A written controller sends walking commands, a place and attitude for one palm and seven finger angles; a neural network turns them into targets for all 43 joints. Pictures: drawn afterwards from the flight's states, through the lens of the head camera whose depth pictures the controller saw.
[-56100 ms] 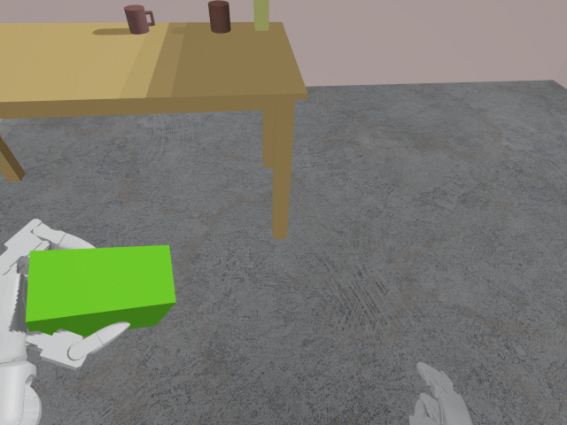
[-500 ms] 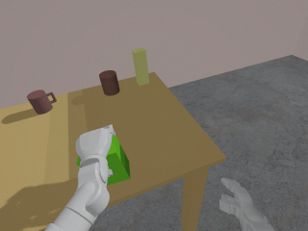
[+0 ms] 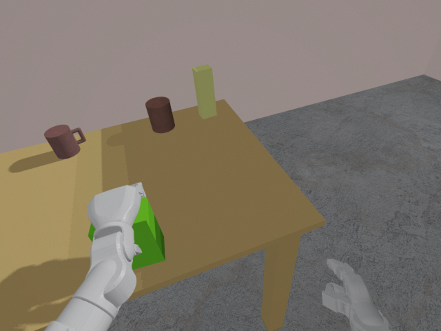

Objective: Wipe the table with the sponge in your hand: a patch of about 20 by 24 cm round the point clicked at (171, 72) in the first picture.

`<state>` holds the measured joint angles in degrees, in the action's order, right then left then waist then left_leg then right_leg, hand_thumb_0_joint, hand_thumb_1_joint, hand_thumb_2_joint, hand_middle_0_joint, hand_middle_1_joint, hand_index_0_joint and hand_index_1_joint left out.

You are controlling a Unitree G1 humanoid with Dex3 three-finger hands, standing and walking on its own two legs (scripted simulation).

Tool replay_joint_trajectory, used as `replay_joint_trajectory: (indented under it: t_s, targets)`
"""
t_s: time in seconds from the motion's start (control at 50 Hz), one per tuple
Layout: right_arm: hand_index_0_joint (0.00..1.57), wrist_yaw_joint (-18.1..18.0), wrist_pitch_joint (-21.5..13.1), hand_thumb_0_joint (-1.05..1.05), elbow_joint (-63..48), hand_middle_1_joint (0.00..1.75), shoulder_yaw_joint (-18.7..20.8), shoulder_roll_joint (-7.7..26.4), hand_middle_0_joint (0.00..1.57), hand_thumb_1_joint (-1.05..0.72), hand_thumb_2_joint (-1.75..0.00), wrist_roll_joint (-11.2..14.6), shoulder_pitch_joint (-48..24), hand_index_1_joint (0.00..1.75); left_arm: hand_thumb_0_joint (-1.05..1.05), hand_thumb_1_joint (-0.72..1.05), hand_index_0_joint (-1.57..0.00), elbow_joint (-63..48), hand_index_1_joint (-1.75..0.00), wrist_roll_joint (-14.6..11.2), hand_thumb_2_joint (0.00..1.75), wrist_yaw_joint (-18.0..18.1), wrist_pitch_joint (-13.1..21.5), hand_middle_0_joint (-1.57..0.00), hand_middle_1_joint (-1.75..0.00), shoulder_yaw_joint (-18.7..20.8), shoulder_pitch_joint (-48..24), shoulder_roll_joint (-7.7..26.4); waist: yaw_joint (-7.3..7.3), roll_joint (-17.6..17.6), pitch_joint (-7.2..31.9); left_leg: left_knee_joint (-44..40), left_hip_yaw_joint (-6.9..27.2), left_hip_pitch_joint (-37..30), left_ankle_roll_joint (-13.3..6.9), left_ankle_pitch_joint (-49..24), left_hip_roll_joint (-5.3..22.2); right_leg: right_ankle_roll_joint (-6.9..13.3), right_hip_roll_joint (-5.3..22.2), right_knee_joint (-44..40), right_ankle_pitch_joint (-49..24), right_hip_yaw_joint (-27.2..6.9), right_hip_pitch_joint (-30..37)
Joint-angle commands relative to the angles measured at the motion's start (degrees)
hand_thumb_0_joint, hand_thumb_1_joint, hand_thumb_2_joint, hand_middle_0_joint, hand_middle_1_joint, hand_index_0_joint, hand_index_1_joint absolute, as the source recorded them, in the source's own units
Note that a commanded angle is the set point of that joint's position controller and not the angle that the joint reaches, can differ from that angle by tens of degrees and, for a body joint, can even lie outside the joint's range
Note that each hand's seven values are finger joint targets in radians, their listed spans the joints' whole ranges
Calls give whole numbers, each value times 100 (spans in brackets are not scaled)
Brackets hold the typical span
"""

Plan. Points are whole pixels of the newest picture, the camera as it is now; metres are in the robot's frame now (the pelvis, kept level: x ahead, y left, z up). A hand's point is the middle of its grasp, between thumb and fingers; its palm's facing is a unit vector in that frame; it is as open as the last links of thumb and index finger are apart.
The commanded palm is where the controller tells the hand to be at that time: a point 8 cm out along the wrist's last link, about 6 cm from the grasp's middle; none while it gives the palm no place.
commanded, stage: wipe forward along the middle lane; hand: left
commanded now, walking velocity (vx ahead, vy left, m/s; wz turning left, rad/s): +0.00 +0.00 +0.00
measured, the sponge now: (134, 242) +0.28 +0.23 +0.02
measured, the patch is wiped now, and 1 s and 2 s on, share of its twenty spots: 1.00 1.00 1.00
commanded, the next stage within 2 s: slide back across to the first lane in 1.44 s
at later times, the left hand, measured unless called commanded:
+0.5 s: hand (128, 207) +0.32 +0.24 +0.07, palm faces -0.04 -0.04 -1.00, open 10.5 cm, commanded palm +0.31 +0.25 +0.10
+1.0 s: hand (123, 188) +0.38 +0.27 +0.07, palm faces -0.09 -0.02 -1.00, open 10.5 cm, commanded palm +0.36 +0.28 +0.11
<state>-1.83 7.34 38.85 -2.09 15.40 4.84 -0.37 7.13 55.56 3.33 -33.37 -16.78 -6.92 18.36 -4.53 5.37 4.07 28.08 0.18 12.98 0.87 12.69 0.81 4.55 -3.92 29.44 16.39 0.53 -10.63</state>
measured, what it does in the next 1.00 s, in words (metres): stands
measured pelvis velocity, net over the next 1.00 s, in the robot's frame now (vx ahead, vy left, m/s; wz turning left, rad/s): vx -0.01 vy -0.01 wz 0.01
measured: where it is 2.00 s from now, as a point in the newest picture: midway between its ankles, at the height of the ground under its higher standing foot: outside the picture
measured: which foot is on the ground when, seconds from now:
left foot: down 0.00-1.00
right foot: down 0.00-1.00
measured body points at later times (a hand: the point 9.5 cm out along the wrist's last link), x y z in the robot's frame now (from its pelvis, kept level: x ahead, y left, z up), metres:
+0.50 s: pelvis -0.01 -0.01 +0.00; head -0.03 -0.05 +0.44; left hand +0.32 +0.24 +0.12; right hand +0.19 -0.24 -0.11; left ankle +0.03 +0.14 -0.74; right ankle +0.00 -0.07 -0.74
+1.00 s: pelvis -0.01 -0.01 -0.01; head +0.00 -0.05 +0.44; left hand +0.38 +0.27 +0.13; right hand +0.12 -0.28 -0.14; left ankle +0.03 +0.14 -0.73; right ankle +0.00 -0.07 -0.74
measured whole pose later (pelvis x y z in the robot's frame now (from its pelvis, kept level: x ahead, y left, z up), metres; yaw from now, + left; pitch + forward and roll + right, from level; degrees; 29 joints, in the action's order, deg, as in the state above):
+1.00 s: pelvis -0.01 -0.01 -0.01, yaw +0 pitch +5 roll +0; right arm -3.5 6.4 41.6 0.1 17.1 5.3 11.7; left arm 48.3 56.5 6.1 -14.4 -3.8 -33.6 26.1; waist 0.7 4.5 6.1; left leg 32.4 1.8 25.2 -0.7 13.1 2.0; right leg 5.7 -5.5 31.8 15.5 2.0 -21.8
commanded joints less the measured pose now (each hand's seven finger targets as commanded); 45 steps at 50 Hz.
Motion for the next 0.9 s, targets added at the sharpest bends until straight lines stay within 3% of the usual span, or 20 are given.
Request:
replay_joint_trajectory:
  t_s: [0.0, 0.06, 0.08, 0.1, 0.16, 0.18, 0.26, 0.28, 0.3, 0.38, 0.4, 0.48, 0.54, 0.58, 0.64, 0.68, 0.76, 0.78, 0.84, 0.88]
  targets:
    - [20, -124, -388, 0, -1002, 30, 198, 494, 20, -90, -90, -14, -1330, 30, 0, 10, -120, -236, -160, 163, 130, 164, 181, -120, -160, 889, -1595, 1082, -32, -819, 750, -177, -2, -240, -343, -524, -336, -127, 241, -802, -784, -566, -103]
    - [20, -162, -434, 0, -926, 30, 207, 498, 20, -90, -90, -19, -1195, 30, 0, 10, -120, 42, -160, 201, 130, 200, 344, -120, -160, 784, -1919, 950, 32, -768, 736, -158, -4, -238, -347, -493, -340, -125, 243, -823, -853, -561, -209]
    - [20, -171, -433, 0, -869, 30, 229, 542, 20, -90, -90, -42, -1111, 30, 0, 10, -120, 226, -160, 257, 130, 226, 360, -120, -160, 1039, -1913, 1235, -5, -791, 711, -181, 32, -226, -328, -449, -335, -99, 219, -854, -719, -619, -238]
    - [20, -184, -436, 0, -906, 30, 217, 512, 20, -90, -90, -24, -1082, 30, 0, 10, -120, 300, -160, 244, 130, 225, 394, -120, -160, 823, -2030, 971, 50, -848, 701, -174, -2, -155, -342, -428, -337, -131, 235, -818, -729, -517, -238]
    - [20, -194, -445, 0, -863, 30, 228, 525, 20, -90, -90, -1, -1018, 30, 0, 10, -120, 632, -160, 238, 130, 240, 443, -120, -160, 714, -2172, 843, 76, -866, 607, -167, 1, -96, -334, -325, -334, -138, 248, -857, -618, -501, -385]
    - [20, -209, -446, 0, -826, 30, 248, 572, 20, -90, -90, -21, -955, 30, 0, 10, -120, 759, -160, 254, 130, 254, 452, -120, -160, 913, -2232, 1063, 49, -923, 641, -192, 25, -102, -328, -261, -339, -123, 231, -902, -482, -562, -394]
    - [20, -236, -443, 0, -790, 30, 253, 569, 20, -90, -90, 14, -789, 30, 0, 10, -120, 1141, -160, 234, 130, 264, 568, -120, -160, 770, -2593, 922, 131, -933, 712, -126, -5, 30, -346, -246, -342, -156, 266, -830, -616, -483, -399]
    - [20, -246, -431, 0, -748, 30, 264, 607, 20, -90, -90, -2, -733, 30, 0, 10, -120, 1311, -160, 270, 130, 281, 583, -120, -160, 978, -2607, 1164, 104, -946, 670, -163, 43, 58, -329, -182, -331, -128, 243, -854, -442, -519, -453]
    - [20, -248, -442, 0, -799, 30, 256, 566, 20, -90, -90, 15, -704, 30, 0, 10, -120, 1278, -160, 228, 130, 281, 655, -120, -160, 739, -2794, 899, 174, -887, 713, -129, 3, 95, -353, -161, -343, -161, 268, -825, -486, -455, -445]
    - [20, -264, -420, 0, -722, 30, 291, 631, 20, -90, -90, 11, -537, 30, 0, 10, -120, 1716, -160, 212, 130, 341, 792, -120, -160, 1130, -2836, 1294, 136, -1071, 798, -99, 51, 234, -337, -153, -337, -152, 255, -822, -536, -560, -410]
    - [20, -270, -425, 0, -757, 30, 290, 609, 20, -90, -90, 12, -483, 30, 0, 10, -120, 1745, -160, 179, 130, 346, 847, -120, -160, 899, -2947, 1047, 206, -1111, 819, -55, 3, 290, -362, -145, -344, -197, 282, -780, -615, -486, -393]
    - [20, -281, -397, 0, -679, 30, 304, 667, 20, -90, -90, 25, -367, 30, 0, 10, -120, 2168, -160, 238, 130, 373, 931, -120, -160, 1154, -3222, 1421, 211, -1005, 667, -62, 57, 447, -338, -15, -341, -174, 272, -838, -384, -608, -570]
    - [20, -308, -411, 0, -615, 30, 308, 669, 20, -90, -90, 33, -195, 30, 0, 10, -120, 2530, -160, 246, 130, 409, 1047, -120, -160, 1145, -3693, 1563, 331, -934, 627, 16, 18, 582, -360, 152, -330, -223, 327, -862, -45, -593, -681]
    - [20, -305, -408, 0, -623, 30, 323, 678, 20, -90, -90, 30, -131, 30, 0, 10, -120, 2645, -160, 246, 130, 411, 1139, -120, -160, 1355, -3681, 1762, 252, -887, 821, 15, 64, 636, -351, 69, -335, -187, 309, -830, -196, -659, -580]
    - [20, -288, -405, 0, -653, 30, 344, 683, 20, -90, -90, 36, 20, 30, 0, 10, -120, 2793, -160, 203, 130, 431, 1250, -120, -160, 1196, -3781, 1630, 346, -960, 956, 105, -11, 735, -379, 22, -325, -257, 365, -771, -486, -642, -459]
    - [20, -296, -390, 0, -617, 30, 343, 723, 20, -90, -90, 30, 85, 30, 0, 10, -120, 2945, -160, 211, 130, 438, 1313, -120, -160, 1554, -3939, 2096, 311, -965, 1011, 89, 63, 838, -374, 23, -317, -228, 351, -779, -495, -767, -405]
    - [20, -273, -390, 0, -533, 30, 364, 748, 20, -90, -90, 42, 291, 30, 0, 10, -120, 3326, -160, 302, 130, 445, 1460, -120, -160, 1423, -4315, 2110, 473, -844, 880, 184, 12, 987, -391, 87, -285, -265, 402, -763, -456, -740, -561]
    - [20, -278, -388, 0, -568, 30, 374, 743, 20, -90, -90, 33, 310, 30, 0, 10, -120, 3288, -160, 288, 130, 432, 1517, -120, -160, 1565, -4313, 2231, 394, -811, 1077, 160, 61, 997, -385, 18, -287, -232, 390, -741, -565, -805, -440]
    - [20, -251, -363, 0, -520, 30, 405, 774, 20, -90, -90, 33, 493, 30, 0, 10, -120, 3562, -160, 336, 130, 467, 1649, -120, -160, 1604, -4331, 2338, 477, -848, 1087, 256, 7, 1121, -396, 0, -265, -263, 437, -690, -762, -811, -400]
    - [20, -227, -342, 0, -527, 30, 427, 793, 20, -90, -90, 25, 558, 30, 0, 10, -120, 3571, -160, 343, 130, 476, 1739, -120, -160, 1814, -4296, 2518, 404, -801, 1323, 247, 63, 1150, -388, -128, -267, -216, 399, -593, -1019, -815, -271]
